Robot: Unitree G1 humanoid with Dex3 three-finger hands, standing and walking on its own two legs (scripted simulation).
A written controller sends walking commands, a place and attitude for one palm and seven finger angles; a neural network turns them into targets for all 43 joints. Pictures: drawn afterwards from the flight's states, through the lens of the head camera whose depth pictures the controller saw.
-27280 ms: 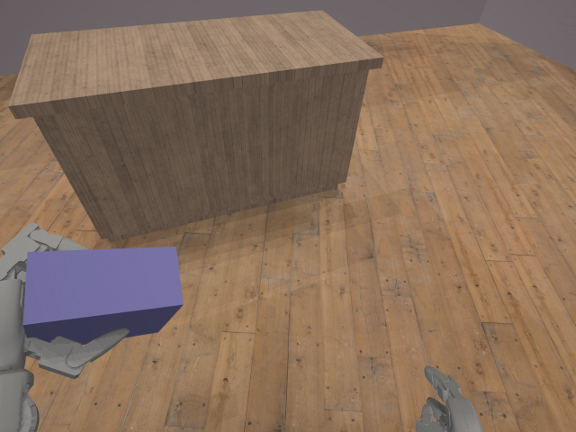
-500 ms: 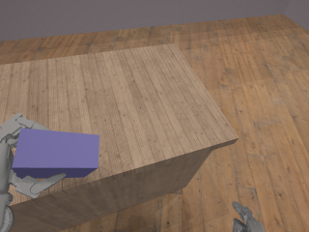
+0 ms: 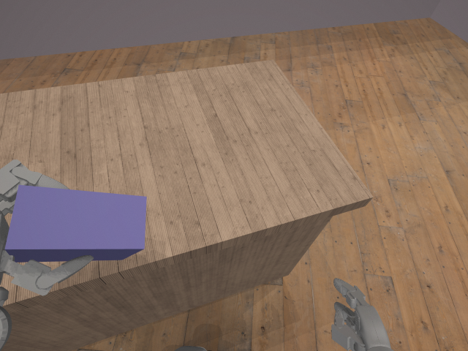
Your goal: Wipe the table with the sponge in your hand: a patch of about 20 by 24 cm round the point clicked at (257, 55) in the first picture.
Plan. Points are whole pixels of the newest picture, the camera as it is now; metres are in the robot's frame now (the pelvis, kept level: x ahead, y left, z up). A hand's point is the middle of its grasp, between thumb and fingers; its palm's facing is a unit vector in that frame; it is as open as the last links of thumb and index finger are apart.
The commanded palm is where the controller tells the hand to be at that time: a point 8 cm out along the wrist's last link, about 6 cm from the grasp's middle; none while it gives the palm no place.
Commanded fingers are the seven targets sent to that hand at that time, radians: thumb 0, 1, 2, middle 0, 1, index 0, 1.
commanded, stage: come to a stop and stand still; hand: left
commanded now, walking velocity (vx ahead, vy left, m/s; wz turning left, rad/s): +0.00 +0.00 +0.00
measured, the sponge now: (99, 230) +0.23 +0.21 +0.12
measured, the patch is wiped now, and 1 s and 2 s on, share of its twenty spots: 0.00 0.00 0.00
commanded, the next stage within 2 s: look again from close up in 0.26 s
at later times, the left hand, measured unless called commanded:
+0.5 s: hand (46, 237) +0.20 +0.25 +0.16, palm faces +0.39 -0.86 -0.33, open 10.7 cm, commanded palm +0.15 +0.27 +0.18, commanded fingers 0.00 0.10 1.30 -1.20 -1.60 -1.20 -1.60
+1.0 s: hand (83, 216) +0.24 +0.22 +0.15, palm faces +0.36 -0.87 -0.34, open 10.7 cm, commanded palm +0.18 +0.25 +0.18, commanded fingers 0.00 0.10 1.30 -1.20 -1.60 -1.20 -1.60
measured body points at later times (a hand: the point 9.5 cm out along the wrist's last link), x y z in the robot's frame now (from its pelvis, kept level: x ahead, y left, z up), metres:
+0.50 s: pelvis -0.01 -0.01 +0.00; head +0.01 +0.02 +0.45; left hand +0.18 +0.29 +0.17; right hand +0.18 -0.23 -0.06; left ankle +0.05 +0.06 -0.73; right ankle +0.00 -0.13 -0.73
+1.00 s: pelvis +0.01 -0.02 +0.00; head +0.01 +0.00 +0.45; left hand +0.21 +0.27 +0.17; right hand +0.19 -0.24 -0.06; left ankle +0.05 +0.06 -0.74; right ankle +0.00 -0.13 -0.73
